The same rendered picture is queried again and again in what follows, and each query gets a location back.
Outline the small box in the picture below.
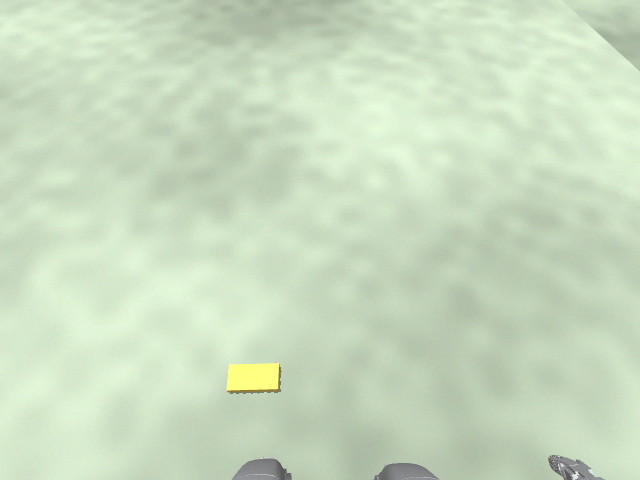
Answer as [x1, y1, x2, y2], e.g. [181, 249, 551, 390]
[226, 363, 280, 393]

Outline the right robot hand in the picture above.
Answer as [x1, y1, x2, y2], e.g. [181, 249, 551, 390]
[548, 455, 604, 480]

